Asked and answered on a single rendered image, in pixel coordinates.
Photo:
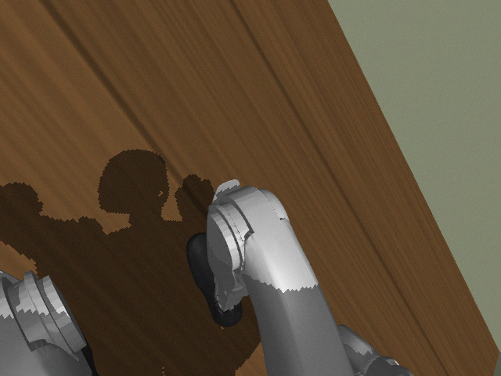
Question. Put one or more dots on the right robot foot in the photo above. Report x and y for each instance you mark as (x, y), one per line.
(196, 253)

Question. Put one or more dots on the right robot hand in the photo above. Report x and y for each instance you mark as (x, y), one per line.
(360, 353)

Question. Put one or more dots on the right robot arm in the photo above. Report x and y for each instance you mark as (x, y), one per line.
(387, 366)

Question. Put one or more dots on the left robot foot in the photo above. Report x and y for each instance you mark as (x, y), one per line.
(87, 352)

